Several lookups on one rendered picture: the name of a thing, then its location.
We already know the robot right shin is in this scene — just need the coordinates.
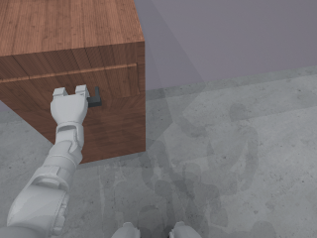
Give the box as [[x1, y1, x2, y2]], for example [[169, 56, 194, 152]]
[[173, 221, 185, 230]]

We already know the robot left hand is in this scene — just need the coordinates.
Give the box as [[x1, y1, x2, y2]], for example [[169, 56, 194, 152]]
[[51, 84, 90, 125]]

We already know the left robot forearm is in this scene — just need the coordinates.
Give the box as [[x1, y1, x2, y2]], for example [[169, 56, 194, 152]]
[[7, 121, 84, 227]]

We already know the cabinet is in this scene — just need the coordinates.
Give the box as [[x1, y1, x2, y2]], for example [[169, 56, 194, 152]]
[[0, 0, 146, 165]]

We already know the robot left thigh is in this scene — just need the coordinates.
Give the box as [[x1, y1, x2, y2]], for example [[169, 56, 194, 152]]
[[111, 226, 141, 238]]

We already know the left robot upper arm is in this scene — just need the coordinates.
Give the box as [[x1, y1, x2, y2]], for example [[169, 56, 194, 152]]
[[0, 184, 71, 238]]

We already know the handle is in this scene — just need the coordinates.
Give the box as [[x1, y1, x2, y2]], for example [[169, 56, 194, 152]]
[[86, 86, 102, 108]]

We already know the drawer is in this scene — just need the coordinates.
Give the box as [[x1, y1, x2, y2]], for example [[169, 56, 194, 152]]
[[0, 62, 139, 113]]

